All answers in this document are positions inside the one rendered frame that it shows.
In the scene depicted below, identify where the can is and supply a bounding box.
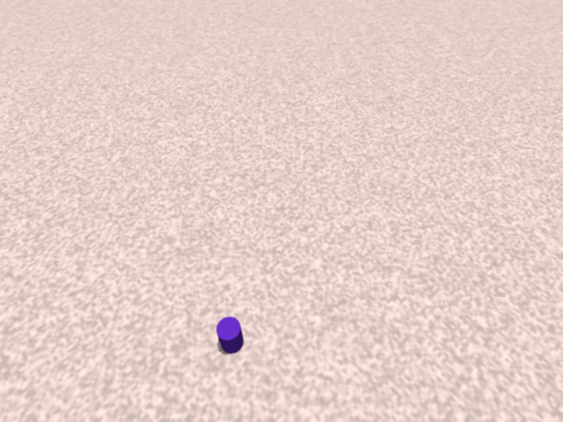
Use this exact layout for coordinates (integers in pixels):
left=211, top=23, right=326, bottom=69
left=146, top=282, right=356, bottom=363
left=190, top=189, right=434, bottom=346
left=216, top=316, right=244, bottom=353

